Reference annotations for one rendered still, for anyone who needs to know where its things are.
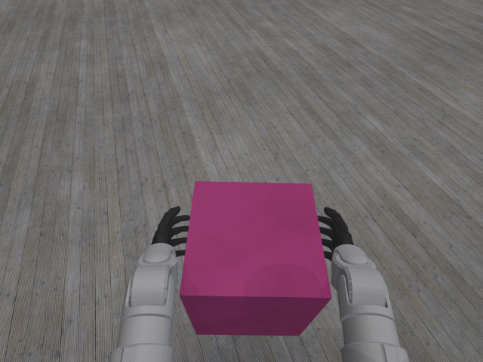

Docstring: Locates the carton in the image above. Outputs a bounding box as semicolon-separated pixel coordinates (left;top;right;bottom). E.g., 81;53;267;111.
180;181;332;336

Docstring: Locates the robot left hand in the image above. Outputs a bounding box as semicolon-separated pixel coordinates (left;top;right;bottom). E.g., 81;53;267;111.
151;206;190;257

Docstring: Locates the robot right hand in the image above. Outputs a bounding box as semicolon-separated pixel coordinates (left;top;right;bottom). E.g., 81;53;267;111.
317;207;354;261

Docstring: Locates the left robot forearm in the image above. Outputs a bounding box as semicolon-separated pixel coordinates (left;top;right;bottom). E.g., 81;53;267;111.
109;243;178;362

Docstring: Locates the right robot forearm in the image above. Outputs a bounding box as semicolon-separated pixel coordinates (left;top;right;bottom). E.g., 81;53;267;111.
331;244;409;362

